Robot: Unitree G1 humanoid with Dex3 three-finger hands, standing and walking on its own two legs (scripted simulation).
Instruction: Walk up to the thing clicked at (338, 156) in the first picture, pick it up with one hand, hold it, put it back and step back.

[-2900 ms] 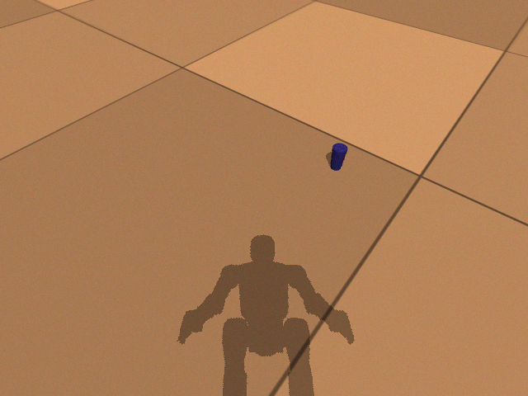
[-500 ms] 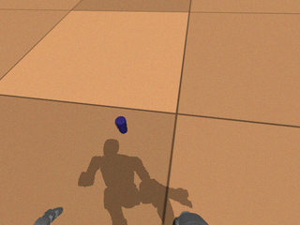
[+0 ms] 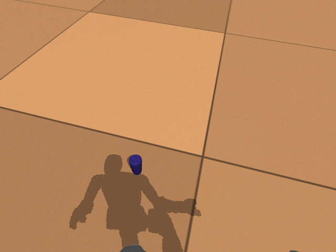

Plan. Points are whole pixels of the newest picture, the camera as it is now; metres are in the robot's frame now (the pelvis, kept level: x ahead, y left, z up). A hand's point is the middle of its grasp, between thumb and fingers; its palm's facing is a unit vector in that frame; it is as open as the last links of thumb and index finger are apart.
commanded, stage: walk up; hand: left
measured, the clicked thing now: (136, 165) +0.69 +0.21 -0.68
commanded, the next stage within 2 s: none
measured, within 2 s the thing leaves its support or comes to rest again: neither
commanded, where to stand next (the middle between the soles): +0.34 +0.00 m, yaw +1 degrees
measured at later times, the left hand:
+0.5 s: hand (84, 212) +0.23 +0.25 -0.11, palm faces +0.00 -0.90 -0.44, open 7.4 cm
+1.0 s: hand (82, 195) +0.30 +0.28 -0.15, palm faces -0.01 -0.94 -0.33, open 7.4 cm
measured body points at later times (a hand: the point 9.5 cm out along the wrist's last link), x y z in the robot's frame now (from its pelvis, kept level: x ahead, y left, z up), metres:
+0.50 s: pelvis +0.16 -0.03 +0.01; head +0.16 -0.07 +0.45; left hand +0.23 +0.29 -0.08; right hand +0.19 -0.35 -0.13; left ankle +0.11 +0.11 -0.67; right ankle +0.22 -0.14 -0.72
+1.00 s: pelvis +0.26 +0.02 +0.01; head +0.28 +0.05 +0.45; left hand +0.30 +0.33 -0.13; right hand +0.35 -0.29 -0.09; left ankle +0.34 +0.12 -0.72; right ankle +0.24 -0.12 -0.67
